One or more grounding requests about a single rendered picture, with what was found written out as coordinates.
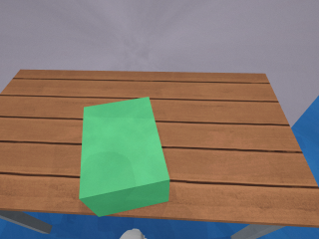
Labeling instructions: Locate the table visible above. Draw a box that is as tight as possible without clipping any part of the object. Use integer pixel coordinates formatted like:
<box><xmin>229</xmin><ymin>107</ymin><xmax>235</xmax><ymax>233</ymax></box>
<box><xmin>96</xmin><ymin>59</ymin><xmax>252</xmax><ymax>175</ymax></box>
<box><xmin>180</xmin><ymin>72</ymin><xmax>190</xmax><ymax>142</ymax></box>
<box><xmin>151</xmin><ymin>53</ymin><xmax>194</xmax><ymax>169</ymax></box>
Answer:
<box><xmin>0</xmin><ymin>69</ymin><xmax>319</xmax><ymax>239</ymax></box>

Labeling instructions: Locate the carton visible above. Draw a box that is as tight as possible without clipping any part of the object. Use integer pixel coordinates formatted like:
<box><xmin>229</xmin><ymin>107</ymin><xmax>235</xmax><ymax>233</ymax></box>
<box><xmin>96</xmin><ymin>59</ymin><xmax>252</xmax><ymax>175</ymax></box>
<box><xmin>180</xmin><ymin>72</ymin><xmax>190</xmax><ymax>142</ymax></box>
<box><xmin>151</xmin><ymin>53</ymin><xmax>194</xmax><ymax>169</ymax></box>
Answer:
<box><xmin>79</xmin><ymin>97</ymin><xmax>170</xmax><ymax>217</ymax></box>

